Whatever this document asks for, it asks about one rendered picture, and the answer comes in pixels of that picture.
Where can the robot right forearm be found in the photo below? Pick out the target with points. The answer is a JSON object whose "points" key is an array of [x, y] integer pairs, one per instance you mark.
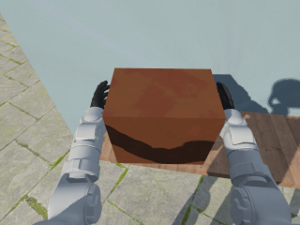
{"points": [[246, 164]]}

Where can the right robot hand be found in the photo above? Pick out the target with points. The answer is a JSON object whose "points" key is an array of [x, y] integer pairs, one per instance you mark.
{"points": [[225, 96]]}

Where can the robot left forearm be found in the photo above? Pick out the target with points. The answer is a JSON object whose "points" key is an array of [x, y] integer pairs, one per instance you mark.
{"points": [[82, 165]]}

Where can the left robot upper arm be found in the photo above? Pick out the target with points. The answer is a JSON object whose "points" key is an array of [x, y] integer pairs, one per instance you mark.
{"points": [[74, 204]]}

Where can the right robot upper arm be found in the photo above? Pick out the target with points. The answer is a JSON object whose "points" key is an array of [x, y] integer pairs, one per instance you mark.
{"points": [[259, 206]]}

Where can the carton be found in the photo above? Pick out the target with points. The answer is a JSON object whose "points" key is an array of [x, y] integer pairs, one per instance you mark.
{"points": [[163, 115]]}

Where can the left robot hand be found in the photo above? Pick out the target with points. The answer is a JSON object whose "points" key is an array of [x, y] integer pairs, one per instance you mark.
{"points": [[99, 95]]}

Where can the table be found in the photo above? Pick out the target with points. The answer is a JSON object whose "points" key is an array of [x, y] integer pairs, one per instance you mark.
{"points": [[277, 137]]}

